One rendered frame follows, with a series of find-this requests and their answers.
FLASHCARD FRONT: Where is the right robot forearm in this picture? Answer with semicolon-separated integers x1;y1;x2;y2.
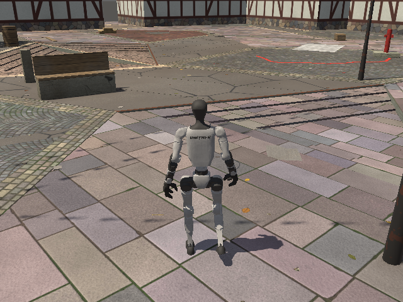
225;151;237;176

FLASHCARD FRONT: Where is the right robot upper arm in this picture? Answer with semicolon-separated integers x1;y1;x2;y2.
213;126;231;160

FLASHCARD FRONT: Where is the right robot shin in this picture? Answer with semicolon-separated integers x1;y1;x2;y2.
214;204;224;247

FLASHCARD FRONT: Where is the left robot hand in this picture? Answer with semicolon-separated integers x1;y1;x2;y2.
163;181;178;199

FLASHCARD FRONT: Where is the right robot hand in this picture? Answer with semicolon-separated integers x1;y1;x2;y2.
224;174;238;187

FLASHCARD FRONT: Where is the left robot upper arm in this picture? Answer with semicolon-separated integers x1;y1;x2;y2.
171;127;187;163

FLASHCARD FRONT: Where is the robot shin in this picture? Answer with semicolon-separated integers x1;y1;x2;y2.
183;207;193;246
214;204;224;247

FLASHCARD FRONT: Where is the left robot forearm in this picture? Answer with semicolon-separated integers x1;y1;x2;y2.
164;153;178;184

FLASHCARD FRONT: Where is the left robot shin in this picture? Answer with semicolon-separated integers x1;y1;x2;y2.
183;207;193;246

